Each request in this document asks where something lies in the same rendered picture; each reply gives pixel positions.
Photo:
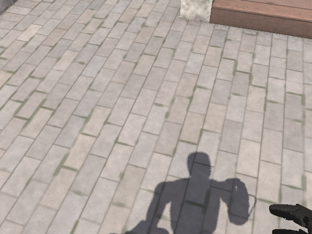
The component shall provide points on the right robot hand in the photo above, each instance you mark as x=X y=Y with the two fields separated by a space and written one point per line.
x=298 y=213

